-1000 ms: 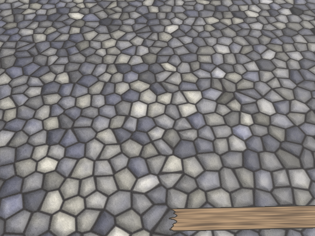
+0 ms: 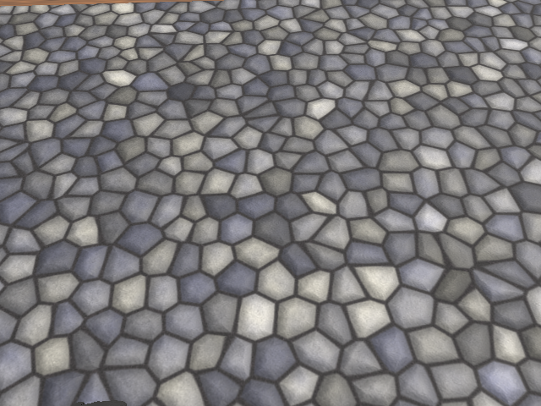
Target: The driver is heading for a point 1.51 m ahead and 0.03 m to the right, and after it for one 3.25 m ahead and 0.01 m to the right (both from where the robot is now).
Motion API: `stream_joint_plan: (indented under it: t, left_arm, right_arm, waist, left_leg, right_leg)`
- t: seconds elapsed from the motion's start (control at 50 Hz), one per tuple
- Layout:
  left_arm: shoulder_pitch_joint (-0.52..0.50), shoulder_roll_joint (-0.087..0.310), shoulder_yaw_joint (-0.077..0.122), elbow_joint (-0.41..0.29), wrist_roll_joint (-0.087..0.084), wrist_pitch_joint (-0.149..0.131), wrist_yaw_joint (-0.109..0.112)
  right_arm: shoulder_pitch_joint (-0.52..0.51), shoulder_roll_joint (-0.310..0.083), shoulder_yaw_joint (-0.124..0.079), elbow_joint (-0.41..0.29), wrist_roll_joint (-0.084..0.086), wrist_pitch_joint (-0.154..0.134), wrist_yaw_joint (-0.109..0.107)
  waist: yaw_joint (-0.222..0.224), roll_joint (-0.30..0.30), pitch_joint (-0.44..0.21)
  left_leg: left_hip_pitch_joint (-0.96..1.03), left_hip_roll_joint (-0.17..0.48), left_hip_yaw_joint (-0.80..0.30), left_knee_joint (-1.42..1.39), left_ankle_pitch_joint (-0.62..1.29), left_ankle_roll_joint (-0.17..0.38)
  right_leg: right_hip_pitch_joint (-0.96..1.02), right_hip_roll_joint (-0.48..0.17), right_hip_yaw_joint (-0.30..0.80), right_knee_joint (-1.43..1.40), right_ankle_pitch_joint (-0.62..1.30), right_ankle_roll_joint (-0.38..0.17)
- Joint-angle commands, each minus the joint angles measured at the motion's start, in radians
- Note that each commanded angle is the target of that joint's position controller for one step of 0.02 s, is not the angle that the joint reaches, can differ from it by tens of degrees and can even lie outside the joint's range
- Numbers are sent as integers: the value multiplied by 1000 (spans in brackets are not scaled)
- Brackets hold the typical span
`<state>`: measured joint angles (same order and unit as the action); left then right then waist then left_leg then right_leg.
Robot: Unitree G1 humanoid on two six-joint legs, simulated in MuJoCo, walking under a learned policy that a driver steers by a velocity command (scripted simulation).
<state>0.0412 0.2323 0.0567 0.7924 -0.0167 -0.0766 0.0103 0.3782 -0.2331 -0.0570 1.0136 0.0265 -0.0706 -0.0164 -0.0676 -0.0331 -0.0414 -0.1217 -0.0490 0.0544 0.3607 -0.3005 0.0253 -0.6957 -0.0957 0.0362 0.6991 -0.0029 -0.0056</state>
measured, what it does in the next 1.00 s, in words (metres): walks ahead: right foot, then left foot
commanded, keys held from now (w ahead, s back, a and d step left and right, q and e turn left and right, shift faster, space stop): w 0.62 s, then no key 0.38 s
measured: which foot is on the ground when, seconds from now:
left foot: down 0.00-0.10, up 0.12-0.64, down 0.66-1.00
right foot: up 0.00-0.08, down 0.10-0.68, up 0.70-1.00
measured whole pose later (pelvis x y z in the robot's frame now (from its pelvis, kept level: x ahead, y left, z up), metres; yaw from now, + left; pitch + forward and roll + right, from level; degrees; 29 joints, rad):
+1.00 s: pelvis +0.48 +0.02 +0.01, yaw +0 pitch +1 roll +1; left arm 0.11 0.23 0.07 0.93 -0.01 -0.02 0.04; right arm 0.18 -0.20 -0.04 1.01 -0.02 -0.05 0.00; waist -0.02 -0.04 0.03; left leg -0.22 -0.07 0.07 0.33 -0.14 0.07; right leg -0.51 -0.09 0.05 0.69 -0.19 0.03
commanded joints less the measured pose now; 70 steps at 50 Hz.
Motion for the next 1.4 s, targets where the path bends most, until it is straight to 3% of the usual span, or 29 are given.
stream_joint_plan:
  t: [0.02,0.06,0.1,0.12,0.14,0.16,0.18,0.22,0.26,0.3,0.44,0.54,0.6,0.64,0.66,0.68,0.7,0.72,0.74,0.76,0.78,0.84,0.94,1.04,1.08,1.1,1.12,1.16,1.4]
  left_arm:
    - [-58,45,4,-69,-1,-4,-19]
    - [-49,70,14,-72,4,-14,-27]
    - [180,144,53,-5,10,-15,-23]
    - [356,244,79,25,21,-15,-18]
    - [451,265,82,53,5,-11,-26]
    - [417,205,64,43,4,-13,-24]
    - [316,177,53,19,6,-12,-20]
    - [179,122,38,-1,20,-17,-26]
    - [164,95,35,11,25,-25,-30]
    - [201,117,41,35,18,-29,-20]
    - [321,131,42,109,3,-25,0]
    - [399,142,47,166,-3,-13,3]
    - [394,163,56,186,-7,-1,8]
    - [347,165,54,180,-8,7,12]
    - [329,145,45,165,0,8,13]
    - [418,55,15,148,16,-7,6]
    - [462,41,5,176,11,-27,-2]
    - [398,126,33,167,-17,-36,-4]
    - [312,133,34,146,-26,-33,2]
    - [272,122,37,140,-12,-22,13]
    - [273,117,46,140,0,-5,24]
    - [321,37,37,151,10,29,32]
    - [197,50,28,126,12,48,31]
    - [133,74,32,127,19,65,27]
    - [139,117,38,133,37,62,29]
    - [122,169,46,127,30,63,33]
    - [98,148,44,141,17,68,31]
    - [70,85,32,146,20,66,21]
    - [65,93,25,217,15,59,25]
  right_arm:
    - [-14,-159,-41,-47,15,-4,-4]
    - [-6,-173,-46,-41,7,9,0]
    - [-17,-142,-33,-50,-2,12,3]
    - [31,-71,-9,-75,-17,-2,6]
    - [52,-42,7,-79,-23,-30,16]
    - [-15,-125,-19,-82,0,-42,20]
    - [-102,-144,-23,-108,7,-45,16]
    - [-142,-128,-33,-109,-15,-31,-2]
    - [-112,-90,-32,-100,-12,-6,-4]
    - [-141,-75,-33,-108,-17,3,-4]
    - [-375,-49,-22,-173,-17,-5,18]
    - [-521,-51,-9,-223,-6,-12,42]
    - [-511,-74,-13,-236,-1,-25,55]
    - [-331,-129,-43,-183,-12,-32,52]
    - [-158,-188,-66,-135,-28,-34,47]
    - [-10,-283,-86,-109,-53,-28,38]
    - [15,-233,-66,-94,-35,-16,38]
    - [-57,-177,-46,-110,-28,-10,38]
    - [-160,-136,-33,-130,-26,-9,35]
    - [-227,-104,-21,-135,-28,-12,39]
    - [-262,-81,-14,-134,-33,-19,39]
    - [-273,-72,-7,-100,-56,-21,36]
    - [-266,-128,-12,-70,-48,0,10]
    - [-255,-109,0,-43,-32,23,5]
    - [-192,-77,10,-27,-32,25,5]
    - [-112,-72,7,-14,-44,23,7]
    - [-78,-49,11,-5,-40,28,3]
    - [-170,-77,8,-18,-34,48,-8]
    - [-170,-82,1,22,-29,71,-15]
  waist:
    - [34,58,83]
    - [47,78,67]
    - [150,53,-79]
    - [181,-100,-238]
    - [189,-269,-357]
    - [193,-187,-278]
    - [174,-116,-152]
    - [97,-32,-34]
    - [53,-51,-29]
    - [47,-41,-13]
    - [100,-33,60]
    - [149,-38,123]
    - [120,-68,111]
    - [20,-78,7]
    - [-48,-54,-115]
    - [-44,149,-301]
    - [-32,273,-439]
    - [-30,194,-333]
    - [-3,148,-203]
    - [31,86,-113]
    - [67,91,-81]
    - [122,119,-65]
    - [103,125,-84]
    - [105,107,-21]
    - [91,40,-15]
    - [26,-47,-22]
    - [4,-119,-24]
    - [45,-72,19]
    - [57,23,-8]
  left_leg:
    - [-16,311,-189,-129,287,167]
    - [32,297,-175,-62,334,143]
    - [-43,209,-92,218,540,94]
    - [-373,97,-5,600,306,25]
    - [-602,0,-87,846,-248,-3]
    - [-732,46,-157,951,-245,7]
    - [-768,95,-131,941,-147,19]
    - [-647,165,-115,810,-21,20]
    - [-547,183,-118,743,29,23]
    - [-567,183,-115,668,110,18]
    - [-575,144,-84,314,419,-4]
    - [-589,119,-58,185,364,9]
    - [-515,95,-36,133,245,47]
    - [-235,28,18,89,257,89]
    - [53,91,-45,134,416,132]
    - [509,370,-403,172,624,284]
    - [578,488,-679,54,743,369]
    - [455,442,-535,53,746,321]
    - [299,396,-379,40,799,282]
    - [146,345,-287,1,809,252]
    - [39,313,-235,-31,799,226]
    - [-124,275,-144,-80,873,232]
    - [-123,244,-80,-94,800,202]
    - [-133,237,-126,-74,398,166]
    - [-157,164,-118,-13,183,86]
    - [-217,94,-83,16,56,50]
    - [-196,60,-46,-3,21,30]
    - [-141,60,-25,21,50,16]
    - [-77,88,-37,67,234,10]
  right_leg:
    - [71,10,-9,-102,-8,-35]
    - [149,42,-46,-156,-89,-62]
    - [507,60,-52,-156,-51,-110]
    - [914,-161,257,-160,-39,-227]
    - [1087,-292,644,-320,-201,-319]
    - [1056,-276,633,-357,-321,-288]
    - [911,-249,504,-378,-276,-254]
    - [632,-180,324,-438,-92,-225]
    - [531,-149,250,-495,-66,-217]
    - [525,-141,195,-535,-23,-222]
    - [566,-102,58,-562,10,-183]
    - [696,-142,50,-522,23,-181]
    - [763,-174,55,-445,177,-161]
    - [748,-122,6,-245,531,-122]
    - [614,-66,-31,-28,493,-80]
    - [212,71,-81,385,66,4]
    - [93,170,51,609,-619,27]
    - [38,110,117,686,-603,15]
    - [16,59,66,652,-545,11]
    - [41,24,33,577,-485,15]
    - [108,-7,30,504,-440,12]
    - [261,-10,18,354,-352,24]
    - [350,10,-7,44,-155,36]
    - [447,25,-12,-175,-113,11]
    - [555,-23,34,-283,121,-18]
    - [622,-70,66,-246,223,-48]
    - [581,-64,67,-245,91,-75]
    - [486,-18,50,-278,-38,-45]
    - [541,21,8,-213,127,-47]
